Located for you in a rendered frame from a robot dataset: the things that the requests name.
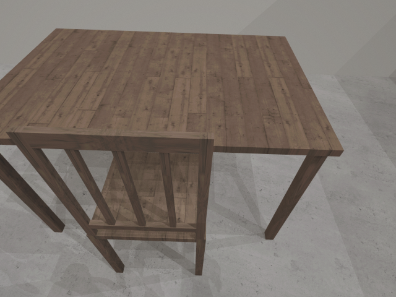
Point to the chair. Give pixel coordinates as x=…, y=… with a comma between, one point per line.
x=146, y=196

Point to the table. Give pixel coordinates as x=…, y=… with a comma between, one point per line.
x=248, y=89

